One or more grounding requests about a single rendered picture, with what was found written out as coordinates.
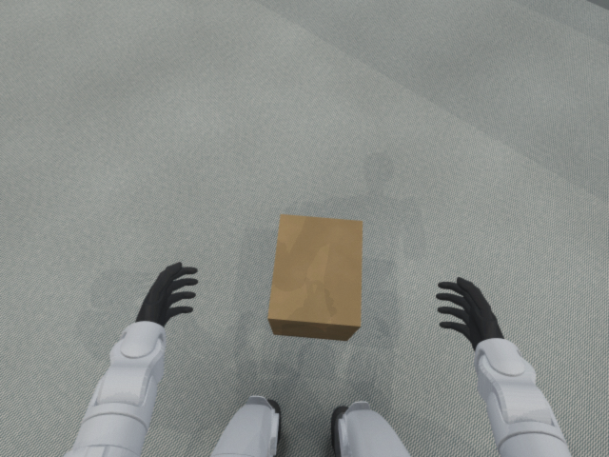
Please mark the robot shin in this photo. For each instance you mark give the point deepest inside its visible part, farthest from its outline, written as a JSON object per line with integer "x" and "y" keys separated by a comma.
{"x": 358, "y": 406}
{"x": 258, "y": 400}

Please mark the robot right shin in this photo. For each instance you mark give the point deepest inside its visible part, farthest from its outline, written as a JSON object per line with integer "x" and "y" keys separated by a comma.
{"x": 358, "y": 406}

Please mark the carton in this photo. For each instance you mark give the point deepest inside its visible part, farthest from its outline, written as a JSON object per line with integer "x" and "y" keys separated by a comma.
{"x": 316, "y": 289}

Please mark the robot left forearm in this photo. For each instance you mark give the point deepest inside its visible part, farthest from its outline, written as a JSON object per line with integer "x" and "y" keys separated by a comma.
{"x": 119, "y": 412}

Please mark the robot left hand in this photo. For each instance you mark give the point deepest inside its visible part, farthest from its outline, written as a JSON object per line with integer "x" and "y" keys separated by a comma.
{"x": 155, "y": 307}

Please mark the robot right forearm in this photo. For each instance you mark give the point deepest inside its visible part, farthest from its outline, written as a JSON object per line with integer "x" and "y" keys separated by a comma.
{"x": 522, "y": 421}

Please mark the robot left shin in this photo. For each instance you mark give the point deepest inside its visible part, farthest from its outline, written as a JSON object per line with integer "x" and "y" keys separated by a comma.
{"x": 258, "y": 400}

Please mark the robot right hand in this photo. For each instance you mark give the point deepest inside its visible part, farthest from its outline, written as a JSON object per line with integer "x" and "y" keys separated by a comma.
{"x": 481, "y": 323}

